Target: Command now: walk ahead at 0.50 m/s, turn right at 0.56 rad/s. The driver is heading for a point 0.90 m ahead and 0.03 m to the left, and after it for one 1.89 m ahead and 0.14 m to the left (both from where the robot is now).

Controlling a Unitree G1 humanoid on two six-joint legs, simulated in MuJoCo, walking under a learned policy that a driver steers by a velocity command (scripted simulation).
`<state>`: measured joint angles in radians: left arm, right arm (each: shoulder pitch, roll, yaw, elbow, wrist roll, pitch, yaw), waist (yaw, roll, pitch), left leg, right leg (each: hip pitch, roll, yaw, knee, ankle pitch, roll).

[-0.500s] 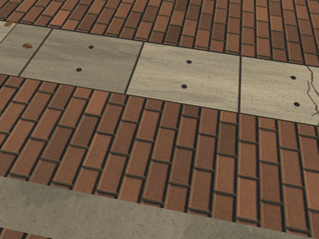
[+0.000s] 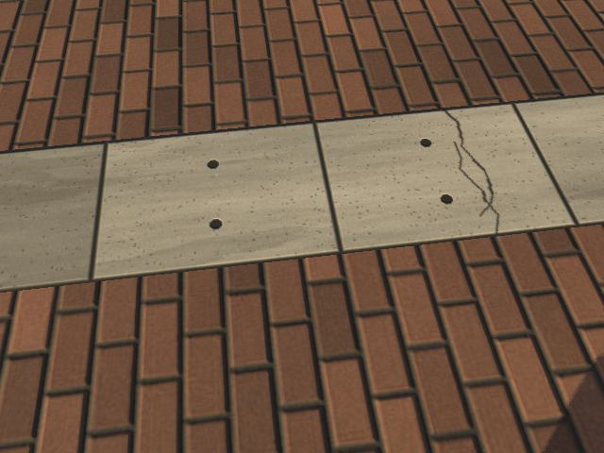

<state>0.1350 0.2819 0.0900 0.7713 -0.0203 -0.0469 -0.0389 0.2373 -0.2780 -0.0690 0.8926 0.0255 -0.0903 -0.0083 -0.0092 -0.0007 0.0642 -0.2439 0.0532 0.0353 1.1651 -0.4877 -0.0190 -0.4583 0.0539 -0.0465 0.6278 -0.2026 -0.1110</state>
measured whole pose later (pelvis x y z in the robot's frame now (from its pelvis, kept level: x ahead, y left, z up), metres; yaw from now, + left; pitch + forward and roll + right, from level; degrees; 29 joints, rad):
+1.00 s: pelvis +0.57 -0.06 +0.01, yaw -8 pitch +3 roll +0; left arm 0.07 0.25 0.04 0.69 0.00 -0.09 -0.02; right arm 0.37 -0.29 -0.05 0.92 0.03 -0.06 0.00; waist -0.06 0.02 0.02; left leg -0.22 0.00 -0.06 0.96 -0.50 0.02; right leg -0.46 -0.01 -0.05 0.56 -0.15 -0.04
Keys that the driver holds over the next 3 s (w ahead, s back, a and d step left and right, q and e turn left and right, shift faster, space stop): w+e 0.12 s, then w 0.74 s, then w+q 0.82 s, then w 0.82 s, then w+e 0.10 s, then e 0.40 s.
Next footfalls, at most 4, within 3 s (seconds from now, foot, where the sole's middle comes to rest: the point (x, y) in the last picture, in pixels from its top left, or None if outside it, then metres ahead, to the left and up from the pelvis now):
0.42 left None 0.44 0.11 -0.76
0.92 right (394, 342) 0.68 -0.18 -0.76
1.46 left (291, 240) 0.98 0.06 -0.76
1.96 right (334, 150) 1.32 -0.07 -0.76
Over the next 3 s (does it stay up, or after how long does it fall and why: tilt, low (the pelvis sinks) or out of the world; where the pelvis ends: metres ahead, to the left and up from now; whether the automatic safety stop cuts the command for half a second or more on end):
stays up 1.61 0.17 0.00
